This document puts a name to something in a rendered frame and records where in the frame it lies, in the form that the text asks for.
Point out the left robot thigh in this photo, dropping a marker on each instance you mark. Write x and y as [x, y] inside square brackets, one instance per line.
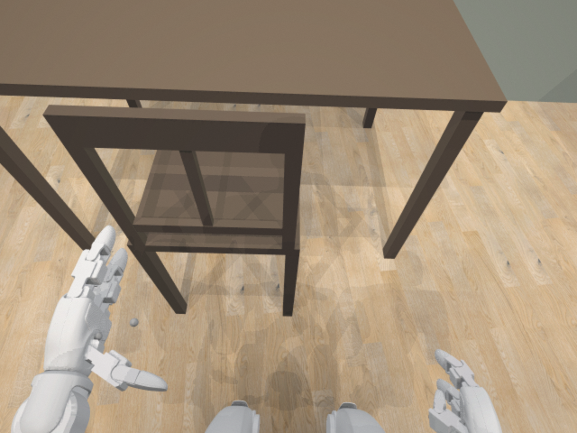
[235, 419]

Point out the right robot hand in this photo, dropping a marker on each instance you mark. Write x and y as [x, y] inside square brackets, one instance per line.
[472, 409]

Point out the left robot shin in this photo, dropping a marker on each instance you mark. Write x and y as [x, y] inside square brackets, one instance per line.
[239, 403]

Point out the robot left forearm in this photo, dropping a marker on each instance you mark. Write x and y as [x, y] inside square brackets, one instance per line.
[57, 404]

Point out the chair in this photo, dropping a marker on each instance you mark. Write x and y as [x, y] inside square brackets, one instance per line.
[220, 182]

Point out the left robot hand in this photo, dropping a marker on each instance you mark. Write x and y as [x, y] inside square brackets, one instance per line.
[83, 311]

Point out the table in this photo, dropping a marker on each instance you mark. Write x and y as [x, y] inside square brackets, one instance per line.
[395, 54]

